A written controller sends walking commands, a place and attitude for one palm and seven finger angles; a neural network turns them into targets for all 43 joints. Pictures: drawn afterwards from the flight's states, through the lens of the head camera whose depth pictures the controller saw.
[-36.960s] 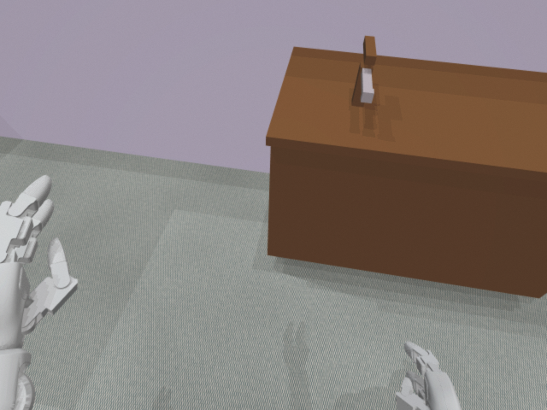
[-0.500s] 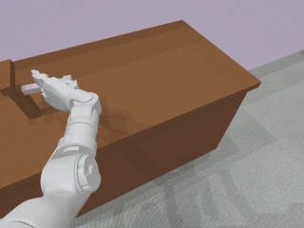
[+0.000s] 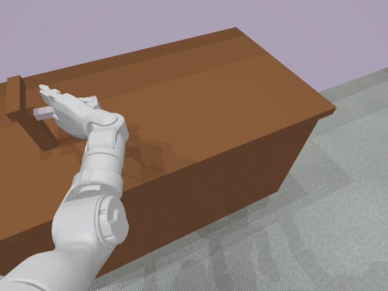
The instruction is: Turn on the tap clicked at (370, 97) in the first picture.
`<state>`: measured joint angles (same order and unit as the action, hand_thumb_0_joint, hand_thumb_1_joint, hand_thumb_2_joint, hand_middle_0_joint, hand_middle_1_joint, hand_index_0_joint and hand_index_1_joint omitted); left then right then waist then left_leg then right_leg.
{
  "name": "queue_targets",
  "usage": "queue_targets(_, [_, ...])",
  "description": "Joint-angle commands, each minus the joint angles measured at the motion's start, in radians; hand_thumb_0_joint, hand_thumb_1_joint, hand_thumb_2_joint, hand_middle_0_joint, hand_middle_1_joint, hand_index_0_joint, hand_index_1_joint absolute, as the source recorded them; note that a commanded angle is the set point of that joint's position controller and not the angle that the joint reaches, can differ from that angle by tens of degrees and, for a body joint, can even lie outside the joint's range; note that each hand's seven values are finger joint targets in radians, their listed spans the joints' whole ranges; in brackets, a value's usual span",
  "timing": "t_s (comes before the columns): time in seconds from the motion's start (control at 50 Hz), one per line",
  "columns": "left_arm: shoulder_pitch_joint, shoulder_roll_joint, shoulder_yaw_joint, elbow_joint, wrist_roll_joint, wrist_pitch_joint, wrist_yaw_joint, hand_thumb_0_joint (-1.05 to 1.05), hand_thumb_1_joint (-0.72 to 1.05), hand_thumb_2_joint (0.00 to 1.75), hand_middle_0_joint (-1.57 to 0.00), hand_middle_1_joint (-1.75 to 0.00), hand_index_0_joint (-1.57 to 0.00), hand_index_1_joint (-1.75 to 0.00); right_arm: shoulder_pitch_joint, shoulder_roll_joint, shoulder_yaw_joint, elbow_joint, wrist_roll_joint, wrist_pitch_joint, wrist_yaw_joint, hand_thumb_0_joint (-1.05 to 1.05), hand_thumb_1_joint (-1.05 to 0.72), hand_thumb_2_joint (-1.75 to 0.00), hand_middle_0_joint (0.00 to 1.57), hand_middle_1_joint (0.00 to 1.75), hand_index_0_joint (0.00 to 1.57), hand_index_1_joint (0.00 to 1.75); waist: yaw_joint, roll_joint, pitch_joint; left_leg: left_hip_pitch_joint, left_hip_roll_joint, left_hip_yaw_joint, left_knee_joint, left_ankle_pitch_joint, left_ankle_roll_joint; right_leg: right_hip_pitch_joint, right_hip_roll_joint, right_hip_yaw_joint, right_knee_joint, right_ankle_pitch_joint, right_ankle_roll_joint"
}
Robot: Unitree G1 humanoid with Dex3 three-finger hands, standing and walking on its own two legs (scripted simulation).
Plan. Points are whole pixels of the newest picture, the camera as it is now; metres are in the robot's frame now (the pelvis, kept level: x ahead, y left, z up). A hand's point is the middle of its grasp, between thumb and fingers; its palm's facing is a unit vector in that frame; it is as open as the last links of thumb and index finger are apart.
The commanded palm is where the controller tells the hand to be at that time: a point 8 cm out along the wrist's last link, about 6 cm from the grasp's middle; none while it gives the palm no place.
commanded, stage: lift the hand up off the lever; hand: left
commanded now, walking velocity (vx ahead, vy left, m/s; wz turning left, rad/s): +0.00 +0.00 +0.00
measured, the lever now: (92, 104) +0.55 +0.24 +0.07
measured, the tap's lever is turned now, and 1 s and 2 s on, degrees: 81 81 81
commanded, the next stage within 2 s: draw the hand back beside the body in 0.38 s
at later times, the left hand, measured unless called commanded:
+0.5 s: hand (94, 103) +0.47 +0.19 +0.15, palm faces +0.83 -0.55 -0.14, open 7.8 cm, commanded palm +0.40 +0.21 +0.16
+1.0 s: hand (60, 147) +0.33 +0.21 +0.18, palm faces +0.27 -0.94 -0.21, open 7.7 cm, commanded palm +0.29 +0.24 +0.17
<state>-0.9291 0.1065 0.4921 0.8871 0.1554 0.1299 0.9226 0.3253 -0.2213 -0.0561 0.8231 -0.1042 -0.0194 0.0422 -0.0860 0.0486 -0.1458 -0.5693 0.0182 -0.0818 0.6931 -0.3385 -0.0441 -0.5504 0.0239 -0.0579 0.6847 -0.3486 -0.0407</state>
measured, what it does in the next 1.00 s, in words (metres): stands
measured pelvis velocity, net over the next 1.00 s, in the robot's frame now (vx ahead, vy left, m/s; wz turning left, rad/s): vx -0.01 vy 0.01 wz -0.04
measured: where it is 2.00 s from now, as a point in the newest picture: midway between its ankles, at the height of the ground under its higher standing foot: outside the picture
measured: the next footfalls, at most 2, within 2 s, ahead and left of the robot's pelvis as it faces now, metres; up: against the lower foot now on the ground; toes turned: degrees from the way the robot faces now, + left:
none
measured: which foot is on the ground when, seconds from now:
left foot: down 0.00-1.00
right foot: down 0.00-1.00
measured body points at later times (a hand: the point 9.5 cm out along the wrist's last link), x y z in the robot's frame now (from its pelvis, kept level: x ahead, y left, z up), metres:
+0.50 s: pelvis +0.00 +0.00 +0.00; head +0.03 -0.02 +0.45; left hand +0.42 +0.22 +0.16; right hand +0.08 -0.24 -0.14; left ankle +0.00 +0.15 -0.72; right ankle -0.01 -0.09 -0.72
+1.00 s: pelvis -0.01 +0.01 +0.03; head -0.03 -0.01 +0.48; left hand +0.31 +0.26 +0.19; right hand +0.14 -0.23 -0.08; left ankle +0.00 +0.15 -0.72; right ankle -0.01 -0.09 -0.72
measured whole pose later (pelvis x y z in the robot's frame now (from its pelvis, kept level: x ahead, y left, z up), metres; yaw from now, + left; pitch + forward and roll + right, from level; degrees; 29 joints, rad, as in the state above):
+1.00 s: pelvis -0.01 +0.01 +0.03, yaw -2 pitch -3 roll +0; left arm -0.20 0.27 0.14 0.20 -0.07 -0.05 0.12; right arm 0.22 -0.26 0.00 0.67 0.03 -0.05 -0.09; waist 0.04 0.06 0.02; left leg -0.12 0.01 -0.03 0.38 -0.21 -0.02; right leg -0.13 0.01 0.00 0.41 -0.22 -0.02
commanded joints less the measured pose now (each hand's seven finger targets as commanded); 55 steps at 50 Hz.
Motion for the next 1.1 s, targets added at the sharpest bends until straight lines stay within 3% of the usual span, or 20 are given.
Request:
queue_targets(0.0, [-0.484, 0.197, -0.046, -0.235, 0.037, -0.043, 0.014, 0.00, 0.90, 0.90, -0.15, -0.15, -0.15, -0.15, 0.029, -0.117, -0.040, -0.081, -0.003, -0.034, -0.004, 0.00, -0.90, -0.90, 0.20, 0.30, 0.20, 0.30, -0.001, -0.030, -0.345, 0.146, -0.024, 0.080, -0.049, 0.327, 0.055, 0.239, -0.008, -0.009, -0.082, 0.373, 0.030])
queue_targets(0.12, [-0.446, 0.212, -0.030, -0.277, 0.037, -0.017, 0.010, 0.00, 0.90, 0.90, -0.15, -0.15, -0.15, -0.15, 0.012, -0.119, -0.041, -0.094, 0.003, -0.028, -0.010, 0.00, -0.90, -0.90, 0.20, 0.30, 0.20, 0.30, 0.019, -0.053, -0.345, 0.159, -0.021, 0.081, -0.062, 0.362, 0.054, 0.273, -0.008, -0.010, -0.086, 0.410, 0.028])
queue_targets(0.18, [-0.456, 0.136, -0.100, -0.317, 0.037, -0.011, 0.004, 0.00, 0.90, 0.90, -0.15, -0.15, -0.15, -0.15, 0.004, -0.111, -0.039, -0.097, 0.006, -0.034, -0.006, 0.00, -0.90, -0.90, 0.20, 0.30, 0.20, 0.30, 0.006, -0.043, -0.335, 0.189, -0.018, 0.083, -0.062, 0.388, 0.051, 0.261, -0.006, -0.016, -0.088, 0.417, 0.027])
queue_targets(0.3, [-0.478, 0.095, -0.128, -0.272, 0.017, 0.017, -0.007, 0.00, 0.90, 0.90, -0.15, -0.15, -0.15, -0.15, -0.020, -0.113, -0.033, -0.085, 0.011, -0.041, -0.012, 0.00, -0.90, -0.90, 0.20, 0.30, 0.20, 0.30, -0.007, -0.064, -0.262, 0.171, -0.025, 0.083, -0.083, 0.305, 0.052, 0.225, -0.008, -0.014, -0.113, 0.334, 0.030])
queue_targets(0.32, [-0.459, 0.132, -0.090, -0.277, 0.018, 0.014, -0.004, 0.00, 0.90, 0.90, -0.15, -0.15, -0.15, -0.15, -0.020, -0.114, -0.035, -0.083, 0.010, -0.041, -0.013, 0.00, -0.90, -0.90, 0.20, 0.30, 0.20, 0.30, 0.012, -0.046, -0.277, 0.178, -0.027, 0.079, -0.082, 0.312, 0.051, 0.229, -0.007, -0.012, -0.110, 0.332, 0.027])
queue_targets(0.46, [-0.485, 0.153, -0.078, -0.285, 0.044, 0.005, 0.020, 0.00, 0.90, 0.90, -0.15, -0.15, -0.15, -0.15, -0.027, -0.104, -0.030, -0.086, 0.002, -0.039, -0.015, 0.00, -0.90, -0.90, 0.20, 0.30, 0.20, 0.30, 0.014, -0.043, -0.322, 0.163, -0.027, 0.082, -0.066, 0.334, 0.049, 0.240, -0.013, -0.008, -0.088, 0.365, 0.027])
queue_targets(0.48, [-0.418, 0.098, -0.275, -0.413, 0.056, -0.010, -0.147, 0.00, 0.90, 0.90, -0.15, -0.15, -0.15, -0.15, -0.017, -0.125, -0.047, -0.126, 0.013, -0.012, -0.039, 0.00, -0.90, -0.90, 0.20, 0.30, 0.20, 0.30, -0.016, -0.120, -0.348, 0.209, -0.030, 0.111, -0.050, 0.376, 0.059, 0.291, -0.008, 0.014, -0.068, 0.474, 0.026])
queue_targets(0.52, [-0.318, 0.237, -0.166, -0.462, 0.020, -0.035, -0.261, 0.00, 0.90, 0.90, -0.15, -0.16, -0.15, -0.16, -0.008, -0.132, -0.047, -0.167, 0.033, -0.006, -0.077, 0.00, -0.90, -0.90, 0.20, 0.30, 0.20, 0.30, 0.039, -0.091, -0.423, 0.240, -0.038, 0.128, -0.063, 0.427, 0.071, 0.402, -0.012, 0.036, -0.080, 0.599, 0.027])
queue_targets(0.54, [-0.261, 0.221, -0.190, -0.522, -0.001, -0.043, -0.308, 0.00, 0.90, 0.90, -0.15, -0.16, -0.15, -0.16, -0.018, -0.119, -0.041, -0.187, 0.048, 0.003, -0.089, 0.00, -0.90, -0.90, 0.20, 0.30, 0.20, 0.30, 0.057, -0.082, -0.430, 0.247, -0.038, 0.130, -0.076, 0.434, 0.072, 0.438, -0.013, 0.043, -0.083, 0.631, 0.027])
queue_targets(0.6, [-0.049, 0.182, -0.231, -0.577, -0.097, -0.096, -0.478, 0.00, 0.90, 0.90, -0.16, -0.17, -0.16, -0.17, -0.036, -0.106, -0.022, -0.217, 0.075, 0.005, -0.114, 0.00, -0.90, -0.90, 0.20, 0.30, 0.20, 0.30, 0.073, -0.144, -0.307, 0.255, -0.027, 0.127, -0.118, 0.398, 0.071, 0.456, -0.008, 0.038, -0.121, 0.632, 0.029])
queue_targets(0.62, [0.047, 0.212, -0.180, -0.558, -0.129, -0.100, -0.509, 0.00, 0.90, 0.90, -0.16, -0.17, -0.16, -0.17, -0.052, -0.108, -0.016, -0.228, 0.086, 0.010, -0.121, 0.00, -0.90, -0.90, 0.20, 0.30, 0.20, 0.30, 0.103, -0.132, -0.273, 0.249, -0.027, 0.124, -0.136, 0.377, 0.070, 0.470, -0.008, 0.038, -0.134, 0.607, 0.027])
queue_targets(0.66, [0.131, 0.213, -0.152, -0.602, -0.179, -0.081, -0.518, 0.00, 0.90, 0.90, -0.16, -0.18, -0.16, -0.18, -0.098, -0.099, 0.000, -0.252, 0.105, 0.013, -0.134, 0.00, -0.90, -0.90, 0.20, 0.30, 0.20, 0.30, 0.126, -0.138, -0.194, 0.245, -0.026, 0.129, -0.173, 0.324, 0.071, 0.486, -0.014, 0.045, -0.179, 0.551, 0.036])
queue_targets(0.68, [0.287, 0.433, -0.140, -0.494, -0.164, -0.096, -0.612, 0.00, 0.90, 0.90, -0.16, -0.18, -0.16, -0.18, -0.051, -0.120, 0.003, -0.219, 0.113, 0.016, -0.115, 0.00, -0.90, -0.90, 0.20, 0.30, 0.20, 0.30, 0.090, -0.127, -0.170, 0.295, -0.017, 0.130, -0.231, 0.309, 0.070, 0.529, -0.033, 0.057, -0.190, 0.573, 0.047])
queue_targets(0.7, [0.273, 0.424, -0.147, -0.566, -0.190, -0.121, -0.670, 0.00, 0.90, 0.90, -0.16, -0.19, -0.16, -0.19, -0.072, -0.114, 0.008, -0.255, 0.123, 0.016, -0.113, 0.00, -0.90, -0.90, 0.20, 0.30, 0.20, 0.30, 0.103, -0.112, -0.140, 0.309, -0.025, 0.141, -0.248, 0.322, 0.078, 0.540, -0.030, 0.058, -0.209, 0.574, 0.044])
queue_targets(0.72, [0.262, 0.493, -0.107, -0.637, -0.196, -0.149, -0.698, 0.00, 0.90, 0.90, -0.16, -0.19, -0.16, -0.19, -0.095, -0.118, 0.007, -0.266, 0.125, 0.012, -0.118, 0.00, -0.90, -0.90, 0.20, 0.30, 0.20, 0.30, 0.119, -0.043, -0.152, 0.340, -0.031, 0.141, -0.255, 0.329, 0.078, 0.549, -0.031, 0.065, -0.221, 0.557, 0.038])
queue_targets(0.74, [0.214, 0.455, -0.168, -0.748, -0.198, -0.177, -0.727, 0.00, 0.90, 0.90, -0.16, -0.19, -0.16, -0.19, -0.131, -0.105, 0.018, -0.290, 0.130, 0.004, -0.121, 0.00, -0.90, -0.90, 0.20, 0.30, 0.20, 0.30, 0.106, 0.027, -0.130, 0.381, -0.036, 0.147, -0.267, 0.349, 0.079, 0.539, -0.029, 0.067, -0.240, 0.548, 0.034])
queue_targets(0.86, [0.238, 0.320, -0.336, -0.969, -0.224, -0.248, -0.795, 0.00, 0.90, 0.90, -0.17, -0.21, -0.17, -0.21, -0.213, -0.115, 0.024, -0.324, 0.131, -0.082, -0.129, 0.00, -0.90, -0.90, 0.20, 0.30, 0.20, 0.30, 0.075, 0.003, -0.042, 0.514, -0.036, 0.115, -0.331, 0.297, 0.076, 0.427, 0.005, 0.045, -0.330, 0.359, 0.023])
queue_targets(0.9, [0.318, 0.306, -0.344, -0.932, -0.221, -0.253, -0.798, 0.00, 0.90, 0.90, -0.17, -0.22, -0.17, -0.22, -0.217, -0.119, 0.024, -0.312, 0.127, -0.095, -0.130, 0.00, -0.90, -0.90, 0.20, 0.30, 0.20, 0.30, 0.076, -0.065, -0.020, 0.514, -0.038, 0.107, -0.347, 0.255, 0.079, 0.420, 0.009, 0.041, -0.346, 0.306, 0.026])
queue_targets(0.98, [0.426, 0.284, -0.350, -0.884, -0.219, -0.259, -0.813, 0.00, 0.90, 0.90, -0.18, -0.23, -0.18, -0.23, -0.236, -0.114, 0.034, -0.298, 0.124, -0.092, -0.133, 0.00, -0.90, -0.90, 0.20, 0.30, 0.20, 0.30, 0.085, -0.106, 0.038, 0.511, -0.044, 0.098, -0.380, 0.162, 0.078, 0.406, 0.009, 0.038, -0.380, 0.191, 0.025])
queue_targets(1.08, [0.524, 0.346, -0.272, -0.995, -0.221, -0.276, -0.825, 0.00, 0.90, 0.90, -0.18, -0.24, -0.18, -0.24, -0.277, -0.101, 0.050, -0.320, 0.116, -0.085, -0.134, 0.00, -0.90, -0.90, 0.20, 0.30, 0.20, 0.30, 0.117, -0.037, 0.003, 0.519, -0.049, 0.094, -0.407, 0.186, 0.068, 0.482, 0.003, 0.037, -0.392, 0.209, 0.016])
